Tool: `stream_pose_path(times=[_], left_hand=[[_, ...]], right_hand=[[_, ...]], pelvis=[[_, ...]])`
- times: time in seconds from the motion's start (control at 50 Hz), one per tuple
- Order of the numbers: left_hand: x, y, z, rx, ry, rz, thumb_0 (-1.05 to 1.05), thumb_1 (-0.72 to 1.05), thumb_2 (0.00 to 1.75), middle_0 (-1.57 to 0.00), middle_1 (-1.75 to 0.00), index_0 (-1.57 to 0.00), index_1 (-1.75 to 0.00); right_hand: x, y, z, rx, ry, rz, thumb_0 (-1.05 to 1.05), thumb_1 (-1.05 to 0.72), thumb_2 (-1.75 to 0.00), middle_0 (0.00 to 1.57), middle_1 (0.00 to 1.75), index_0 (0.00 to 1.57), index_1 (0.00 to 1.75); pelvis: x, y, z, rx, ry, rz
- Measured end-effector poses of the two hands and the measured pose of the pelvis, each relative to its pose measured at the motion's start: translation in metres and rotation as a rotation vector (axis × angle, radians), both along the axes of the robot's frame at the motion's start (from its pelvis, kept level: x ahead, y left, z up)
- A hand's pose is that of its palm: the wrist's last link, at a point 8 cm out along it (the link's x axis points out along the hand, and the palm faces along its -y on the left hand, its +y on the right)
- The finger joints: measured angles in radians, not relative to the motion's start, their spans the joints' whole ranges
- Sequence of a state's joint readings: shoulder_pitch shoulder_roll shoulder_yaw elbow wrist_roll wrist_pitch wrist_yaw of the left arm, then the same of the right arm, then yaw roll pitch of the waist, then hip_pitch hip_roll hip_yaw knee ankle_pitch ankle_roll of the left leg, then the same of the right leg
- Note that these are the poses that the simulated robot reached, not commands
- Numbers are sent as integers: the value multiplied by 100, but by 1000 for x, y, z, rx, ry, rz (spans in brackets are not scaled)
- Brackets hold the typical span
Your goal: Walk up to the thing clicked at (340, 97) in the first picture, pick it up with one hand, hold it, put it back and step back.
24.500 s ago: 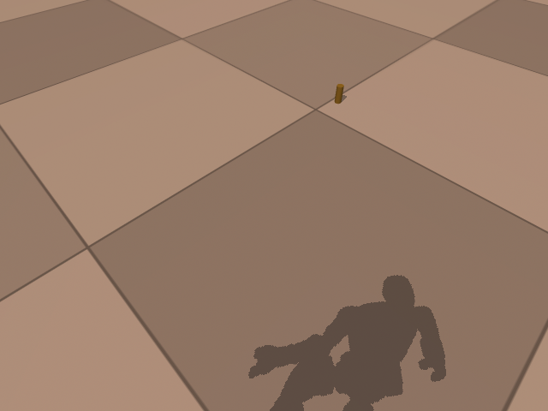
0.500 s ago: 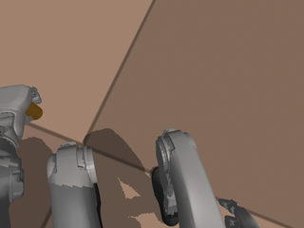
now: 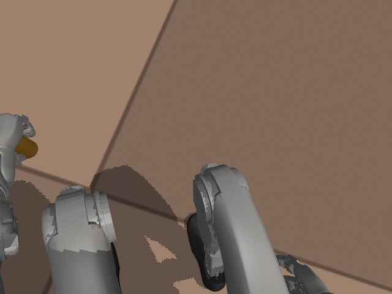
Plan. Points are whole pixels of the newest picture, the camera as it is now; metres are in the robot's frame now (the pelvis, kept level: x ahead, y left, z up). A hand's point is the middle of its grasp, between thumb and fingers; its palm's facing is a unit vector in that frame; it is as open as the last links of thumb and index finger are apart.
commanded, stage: rest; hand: left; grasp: from above
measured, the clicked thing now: (16, 144) +0.43 +0.32 -0.23
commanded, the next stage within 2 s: open in 0.56 s
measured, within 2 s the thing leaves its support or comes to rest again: rests again in 0.24 s
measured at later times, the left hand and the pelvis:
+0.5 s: hand (14, 149) +0.42 +0.31 -0.21, palm faces -0.44 -0.14 -0.89, open 6.9 cm; pelvis +0.00 +0.00 -0.01, yaw -2 degrees
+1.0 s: hand (14, 148) +0.42 +0.31 -0.22, palm faces -0.42 -0.14 -0.90, open 8.9 cm; pelvis +0.00 +0.00 -0.01, yaw -3 degrees
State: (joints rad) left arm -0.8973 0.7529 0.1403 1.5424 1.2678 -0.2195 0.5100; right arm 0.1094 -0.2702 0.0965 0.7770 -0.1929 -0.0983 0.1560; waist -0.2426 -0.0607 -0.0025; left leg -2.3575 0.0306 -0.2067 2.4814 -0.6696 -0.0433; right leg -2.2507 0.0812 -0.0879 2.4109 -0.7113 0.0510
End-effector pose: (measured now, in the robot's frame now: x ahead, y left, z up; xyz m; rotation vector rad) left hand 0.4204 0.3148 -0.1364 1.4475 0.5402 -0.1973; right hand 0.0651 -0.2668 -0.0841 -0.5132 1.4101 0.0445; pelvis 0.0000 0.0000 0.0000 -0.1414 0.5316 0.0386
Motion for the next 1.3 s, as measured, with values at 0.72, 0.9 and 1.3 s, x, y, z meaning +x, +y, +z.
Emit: stream_pose_path(times=[0.72,0.9,1.3], left_hand=[[4,4,-21,-10,-9,22,-1,32,40,-94,-54,-95,-48],[4,2,-22,-11,-18,15,0,28,49,-78,-59,-80,-55],[8,5,-22,-4,-17,28,0,-15,77,-40,-77,-40,-76]], right_hand=[[-6,6,0,34,9,86,1,-91,-90,20,30,20,30],[-10,7,5,27,6,100,0,-90,-90,20,30,20,30],[-10,13,6,37,9,102,1,-90,-90,20,30,20,30]], pelvis=[[0,3,-11,-24,-46,-21],[-2,3,-12,-31,-55,-24],[-1,6,-10,-41,-45,-25]])
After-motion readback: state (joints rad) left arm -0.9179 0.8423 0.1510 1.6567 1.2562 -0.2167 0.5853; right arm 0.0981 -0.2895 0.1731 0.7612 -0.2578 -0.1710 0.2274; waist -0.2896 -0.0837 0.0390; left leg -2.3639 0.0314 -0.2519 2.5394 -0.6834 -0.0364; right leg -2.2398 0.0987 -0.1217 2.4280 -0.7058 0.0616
